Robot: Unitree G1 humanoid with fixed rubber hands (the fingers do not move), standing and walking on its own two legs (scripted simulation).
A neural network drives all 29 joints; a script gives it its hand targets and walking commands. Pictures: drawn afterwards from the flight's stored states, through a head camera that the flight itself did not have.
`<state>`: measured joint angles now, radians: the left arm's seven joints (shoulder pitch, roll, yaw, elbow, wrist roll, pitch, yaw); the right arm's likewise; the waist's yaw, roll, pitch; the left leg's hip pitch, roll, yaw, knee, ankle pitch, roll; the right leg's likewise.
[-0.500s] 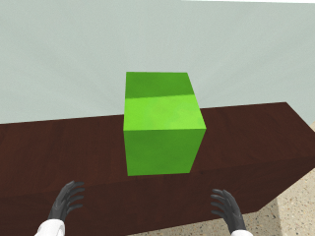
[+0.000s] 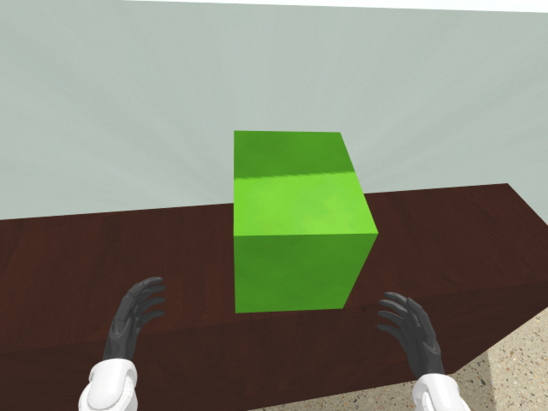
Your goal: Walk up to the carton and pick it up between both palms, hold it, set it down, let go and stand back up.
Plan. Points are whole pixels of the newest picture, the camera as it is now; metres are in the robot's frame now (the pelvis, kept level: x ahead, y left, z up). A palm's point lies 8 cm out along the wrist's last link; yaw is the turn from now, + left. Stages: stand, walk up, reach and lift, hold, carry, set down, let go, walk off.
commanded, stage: reach and lift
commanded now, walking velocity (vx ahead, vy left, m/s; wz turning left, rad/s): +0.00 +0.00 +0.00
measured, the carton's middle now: (289, 220) +0.44 +0.00 +0.01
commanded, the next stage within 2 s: none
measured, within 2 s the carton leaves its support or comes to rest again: neither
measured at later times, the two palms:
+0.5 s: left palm (128, 271) +0.27 +0.23 +0.06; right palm (419, 284) +0.29 -0.19 +0.05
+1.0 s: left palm (139, 206) +0.35 +0.22 +0.11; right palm (408, 216) +0.38 -0.18 +0.10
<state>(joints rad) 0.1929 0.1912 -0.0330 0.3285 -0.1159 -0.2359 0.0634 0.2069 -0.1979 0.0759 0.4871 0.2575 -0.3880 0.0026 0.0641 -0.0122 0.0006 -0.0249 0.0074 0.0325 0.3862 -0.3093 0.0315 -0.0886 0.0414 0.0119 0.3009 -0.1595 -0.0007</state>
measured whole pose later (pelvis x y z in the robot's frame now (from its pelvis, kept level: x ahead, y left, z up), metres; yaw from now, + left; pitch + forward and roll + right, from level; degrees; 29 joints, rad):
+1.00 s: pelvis -0.02 -0.01 +0.00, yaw +2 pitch +5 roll -2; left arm -0.61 0.27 0.07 0.75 -0.19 0.10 0.03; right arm -0.64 -0.24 0.01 0.83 0.25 0.05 -0.11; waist 0.02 0.01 -0.11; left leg -0.22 0.00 -0.01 0.37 -0.24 0.02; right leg -0.24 0.03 -0.03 0.24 -0.08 -0.01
